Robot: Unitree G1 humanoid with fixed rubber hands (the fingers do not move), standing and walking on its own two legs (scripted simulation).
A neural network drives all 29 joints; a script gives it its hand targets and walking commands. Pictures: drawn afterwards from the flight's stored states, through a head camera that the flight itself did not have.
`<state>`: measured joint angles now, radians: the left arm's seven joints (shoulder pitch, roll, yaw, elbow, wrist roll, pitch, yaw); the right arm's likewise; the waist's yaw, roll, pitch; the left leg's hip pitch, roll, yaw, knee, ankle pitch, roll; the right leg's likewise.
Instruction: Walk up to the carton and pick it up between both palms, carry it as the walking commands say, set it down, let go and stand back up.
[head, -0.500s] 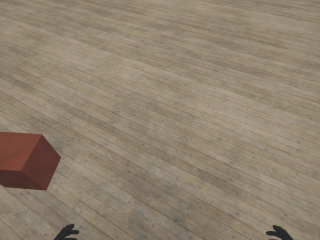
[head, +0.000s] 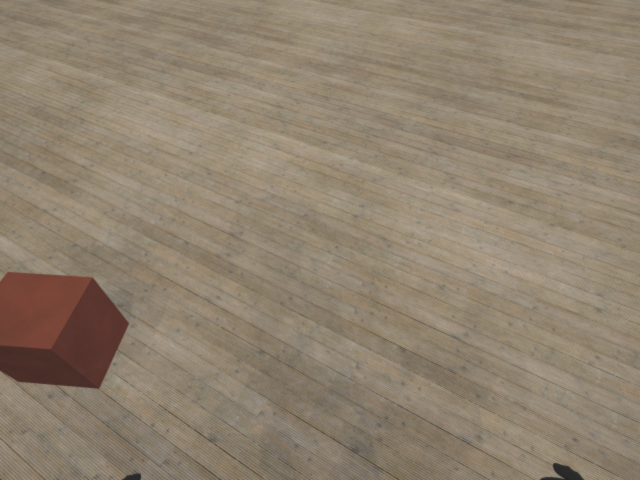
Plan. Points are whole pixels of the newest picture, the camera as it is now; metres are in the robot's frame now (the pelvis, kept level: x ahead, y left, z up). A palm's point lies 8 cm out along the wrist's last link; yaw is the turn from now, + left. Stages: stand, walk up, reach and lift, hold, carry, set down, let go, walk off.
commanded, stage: stand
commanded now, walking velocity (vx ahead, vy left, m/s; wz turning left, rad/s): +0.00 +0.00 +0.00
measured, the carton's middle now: (54, 331) +0.63 +0.92 -0.63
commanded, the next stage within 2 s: walk up in 1.02 s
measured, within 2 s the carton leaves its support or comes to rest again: neither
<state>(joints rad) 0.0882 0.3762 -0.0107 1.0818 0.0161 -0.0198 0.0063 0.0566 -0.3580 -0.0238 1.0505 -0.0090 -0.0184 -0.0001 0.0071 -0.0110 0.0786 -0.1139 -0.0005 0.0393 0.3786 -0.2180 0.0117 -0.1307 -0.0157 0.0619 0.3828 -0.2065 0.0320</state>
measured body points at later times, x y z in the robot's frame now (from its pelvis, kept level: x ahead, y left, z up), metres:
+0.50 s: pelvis +0.01 +0.00 +0.00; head +0.03 +0.00 +0.45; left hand +0.10 +0.30 -0.13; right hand +0.12 -0.31 -0.12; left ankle -0.01 +0.11 -0.74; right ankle +0.00 -0.14 -0.74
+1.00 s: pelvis +0.02 -0.01 +0.00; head +0.04 -0.01 +0.45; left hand +0.11 +0.29 -0.12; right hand +0.13 -0.32 -0.12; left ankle -0.01 +0.11 -0.74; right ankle +0.00 -0.14 -0.74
